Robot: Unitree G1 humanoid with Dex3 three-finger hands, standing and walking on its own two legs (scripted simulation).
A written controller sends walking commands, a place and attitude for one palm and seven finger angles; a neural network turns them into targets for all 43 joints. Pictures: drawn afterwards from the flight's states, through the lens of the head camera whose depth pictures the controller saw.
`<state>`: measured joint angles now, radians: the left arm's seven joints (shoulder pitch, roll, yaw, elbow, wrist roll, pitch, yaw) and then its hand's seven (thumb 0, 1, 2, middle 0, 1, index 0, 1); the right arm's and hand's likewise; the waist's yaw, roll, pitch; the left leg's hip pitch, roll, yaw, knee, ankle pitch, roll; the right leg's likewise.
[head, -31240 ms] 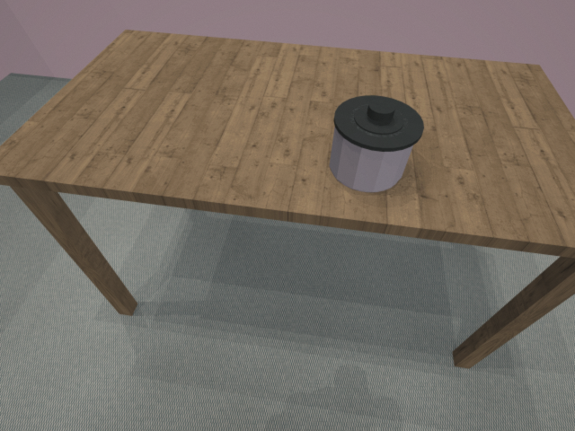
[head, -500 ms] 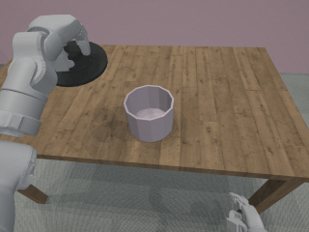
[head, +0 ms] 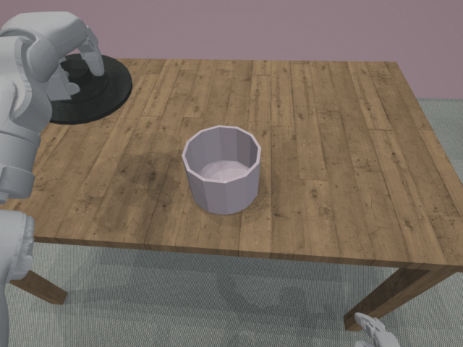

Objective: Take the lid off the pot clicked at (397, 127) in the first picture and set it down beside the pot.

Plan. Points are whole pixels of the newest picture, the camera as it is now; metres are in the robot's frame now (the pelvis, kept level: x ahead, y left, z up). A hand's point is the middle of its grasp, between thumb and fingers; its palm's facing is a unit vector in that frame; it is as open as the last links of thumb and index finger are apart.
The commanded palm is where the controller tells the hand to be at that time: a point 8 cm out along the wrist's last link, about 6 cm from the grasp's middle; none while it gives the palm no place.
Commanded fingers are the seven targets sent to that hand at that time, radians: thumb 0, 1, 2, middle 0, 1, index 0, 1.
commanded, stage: move the lid sideways beside the pot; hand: left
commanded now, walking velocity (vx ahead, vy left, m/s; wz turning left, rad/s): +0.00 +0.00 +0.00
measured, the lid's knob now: (74, 73) +0.47 +0.27 +0.24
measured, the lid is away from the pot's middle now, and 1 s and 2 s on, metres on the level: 0.23 0.24 0.23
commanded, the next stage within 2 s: lower the lid onto the table in 0.18 s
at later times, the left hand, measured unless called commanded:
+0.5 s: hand (53, 89) +0.43 +0.28 +0.24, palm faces -0.16 +0.01 -0.99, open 7.4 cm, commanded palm +0.41 +0.27 +0.31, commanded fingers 0.00 0.41 1.30 -0.97 -0.73 -1.02 -0.76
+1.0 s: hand (75, 107) +0.43 +0.27 +0.20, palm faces -0.23 -0.01 -0.97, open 7.4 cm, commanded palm +0.41 +0.26 +0.28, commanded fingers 0.00 0.41 1.30 -0.97 -0.73 -1.02 -0.76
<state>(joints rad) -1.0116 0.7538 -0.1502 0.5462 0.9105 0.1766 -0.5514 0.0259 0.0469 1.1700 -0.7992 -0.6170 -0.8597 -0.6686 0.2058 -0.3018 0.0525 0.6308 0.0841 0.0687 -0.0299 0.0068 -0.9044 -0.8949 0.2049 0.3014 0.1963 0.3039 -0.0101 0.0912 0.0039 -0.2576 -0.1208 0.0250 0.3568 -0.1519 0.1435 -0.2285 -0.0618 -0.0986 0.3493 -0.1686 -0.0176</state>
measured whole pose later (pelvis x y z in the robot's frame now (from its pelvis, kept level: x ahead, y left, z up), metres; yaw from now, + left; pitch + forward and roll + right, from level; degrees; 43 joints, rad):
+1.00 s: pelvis +0.00 +0.01 +0.00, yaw +2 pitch +3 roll -3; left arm -0.96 0.68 -0.18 0.61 0.91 0.15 -0.52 0.03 0.05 1.17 -0.79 -0.62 -0.86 -0.67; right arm 0.21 -0.29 0.04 0.64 0.07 0.08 -0.01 0.01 -0.90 -0.89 0.21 0.30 0.20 0.30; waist -0.03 0.08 0.00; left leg -0.28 -0.14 -0.01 0.38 -0.16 0.14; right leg -0.23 -0.06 -0.05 0.35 -0.18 -0.02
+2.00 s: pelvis +0.00 +0.00 +0.00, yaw +4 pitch +4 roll -3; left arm -0.89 0.65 -0.17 0.75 0.92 0.02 -0.47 0.03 0.06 1.16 -0.79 -0.62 -0.85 -0.67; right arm 0.26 -0.29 0.01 0.66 0.06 0.09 -0.01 0.00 -0.90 -0.89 0.21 0.30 0.20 0.30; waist -0.06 0.06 -0.01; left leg -0.32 -0.14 -0.04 0.44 -0.18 0.14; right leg -0.25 -0.03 -0.02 0.37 -0.20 -0.02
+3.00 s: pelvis +0.02 -0.02 -0.01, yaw +3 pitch +7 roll -3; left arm -0.81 0.67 -0.11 0.92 0.94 -0.15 -0.37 0.03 0.07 1.16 -0.78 -0.61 -0.85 -0.67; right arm 0.27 -0.28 0.01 0.67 0.07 0.14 -0.03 0.00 -0.90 -0.89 0.21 0.30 0.20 0.30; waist -0.07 0.05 -0.01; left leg -0.39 -0.11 -0.04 0.49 -0.22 0.12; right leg -0.32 0.00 -0.01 0.41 -0.22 0.01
